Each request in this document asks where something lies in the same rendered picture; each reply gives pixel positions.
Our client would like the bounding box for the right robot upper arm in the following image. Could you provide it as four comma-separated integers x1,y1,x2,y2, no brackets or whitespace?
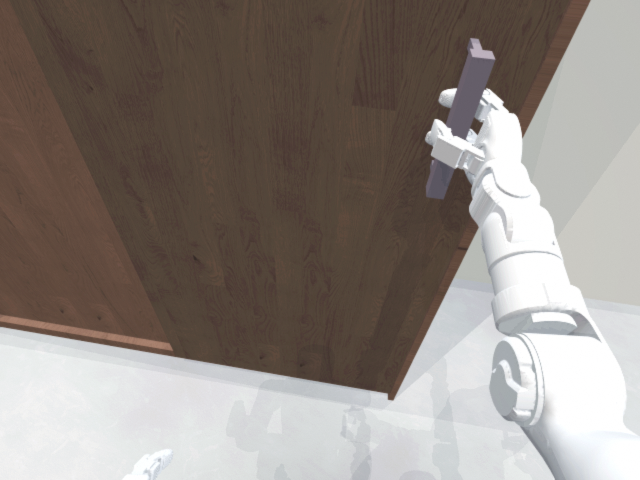
489,332,640,480

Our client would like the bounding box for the right robot hand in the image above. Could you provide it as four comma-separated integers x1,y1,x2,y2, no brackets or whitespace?
425,88,522,185

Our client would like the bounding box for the right robot forearm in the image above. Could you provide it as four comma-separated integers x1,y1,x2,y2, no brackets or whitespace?
469,158,627,416

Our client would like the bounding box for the wardrobe door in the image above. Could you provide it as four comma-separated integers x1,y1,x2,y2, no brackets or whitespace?
9,0,569,393
0,0,169,343

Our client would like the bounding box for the handle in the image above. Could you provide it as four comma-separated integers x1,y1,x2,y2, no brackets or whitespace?
426,38,496,199

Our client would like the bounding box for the left robot hand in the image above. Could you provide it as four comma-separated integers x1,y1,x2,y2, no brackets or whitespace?
122,449,173,480

